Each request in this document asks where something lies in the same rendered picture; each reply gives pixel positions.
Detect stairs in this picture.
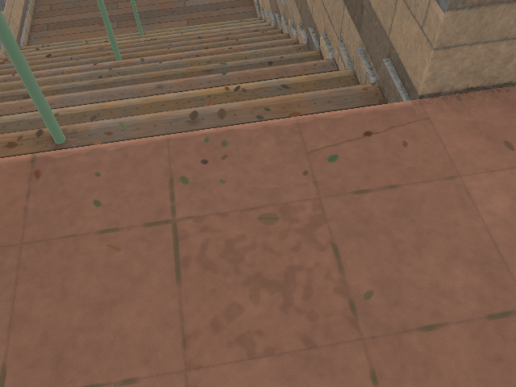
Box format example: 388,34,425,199
0,17,388,158

